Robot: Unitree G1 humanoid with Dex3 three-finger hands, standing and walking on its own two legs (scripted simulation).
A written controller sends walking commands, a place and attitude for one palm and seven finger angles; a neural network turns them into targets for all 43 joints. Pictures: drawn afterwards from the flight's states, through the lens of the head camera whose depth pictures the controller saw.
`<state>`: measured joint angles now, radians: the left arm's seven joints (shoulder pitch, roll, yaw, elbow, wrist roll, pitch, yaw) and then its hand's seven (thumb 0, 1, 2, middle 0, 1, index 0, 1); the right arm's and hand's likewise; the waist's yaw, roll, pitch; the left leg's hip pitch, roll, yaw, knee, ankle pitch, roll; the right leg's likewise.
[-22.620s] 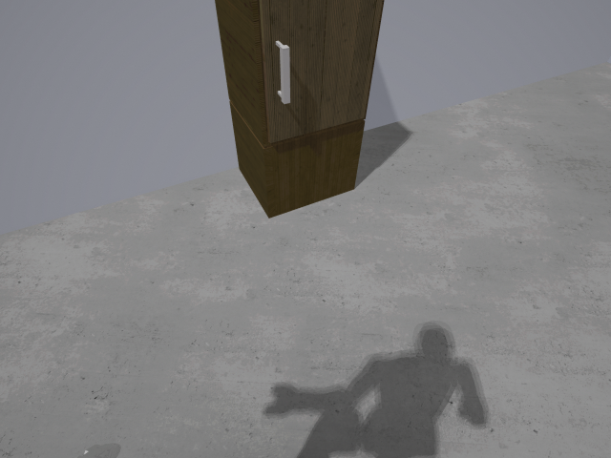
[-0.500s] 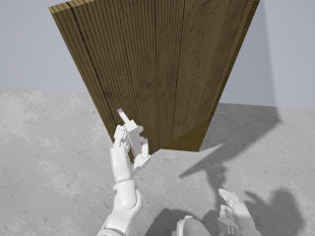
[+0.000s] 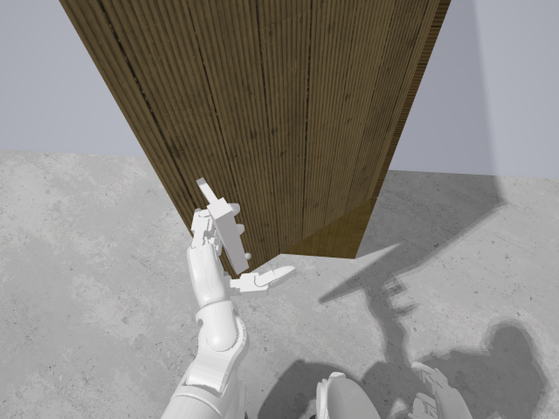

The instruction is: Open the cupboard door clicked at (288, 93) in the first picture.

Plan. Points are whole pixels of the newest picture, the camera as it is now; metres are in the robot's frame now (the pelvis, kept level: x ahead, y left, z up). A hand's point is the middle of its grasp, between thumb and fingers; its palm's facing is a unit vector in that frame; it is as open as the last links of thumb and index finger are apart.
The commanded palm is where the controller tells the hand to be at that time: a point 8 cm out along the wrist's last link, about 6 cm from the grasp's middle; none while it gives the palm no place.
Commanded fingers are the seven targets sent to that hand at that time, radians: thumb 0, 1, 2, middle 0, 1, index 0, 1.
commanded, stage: open thumb and fingers to let go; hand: left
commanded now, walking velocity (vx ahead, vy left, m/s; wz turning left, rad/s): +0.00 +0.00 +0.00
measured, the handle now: (223, 230) +0.38 +0.09 +0.03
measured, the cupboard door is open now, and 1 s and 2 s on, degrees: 39 40 40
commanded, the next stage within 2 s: slide the hand sideways off the handle in 0.32 s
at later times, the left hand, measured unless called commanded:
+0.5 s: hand (242, 263) +0.33 +0.06 +0.02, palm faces +0.11 -0.99 -0.05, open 15.4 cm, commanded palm +0.30 +0.10 +0.02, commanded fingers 0.00 -0.50 0.30 -0.15 -0.30 -0.15 -0.30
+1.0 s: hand (222, 296) +0.28 +0.08 +0.02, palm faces -0.17 -0.99 +0.00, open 16.3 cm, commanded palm +0.27 +0.14 +0.02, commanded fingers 0.00 -0.50 0.30 -0.15 -0.30 -0.15 -0.30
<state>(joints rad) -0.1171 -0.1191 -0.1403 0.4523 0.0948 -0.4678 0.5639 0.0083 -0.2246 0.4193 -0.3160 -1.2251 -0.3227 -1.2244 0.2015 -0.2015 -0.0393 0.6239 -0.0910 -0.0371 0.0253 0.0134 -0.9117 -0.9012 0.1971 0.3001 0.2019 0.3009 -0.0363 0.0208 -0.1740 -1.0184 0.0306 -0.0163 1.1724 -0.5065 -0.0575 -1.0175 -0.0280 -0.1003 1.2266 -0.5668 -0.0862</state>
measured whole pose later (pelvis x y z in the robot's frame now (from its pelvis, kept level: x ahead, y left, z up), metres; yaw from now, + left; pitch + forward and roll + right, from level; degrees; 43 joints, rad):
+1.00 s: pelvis +0.00 +0.05 -0.01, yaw -2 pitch +19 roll +0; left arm 0.06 0.03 -0.24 0.21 0.01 -0.44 0.12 -0.01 -0.50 0.30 -0.16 -0.31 -0.17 -0.31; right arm 0.21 -0.21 -0.01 0.47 -0.02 0.04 0.05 0.01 -0.91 -0.90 0.20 0.30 0.20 0.30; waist -0.02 0.02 -0.15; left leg -1.05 0.02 0.02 1.27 -0.55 0.01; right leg -1.03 -0.04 -0.06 1.27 -0.57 -0.02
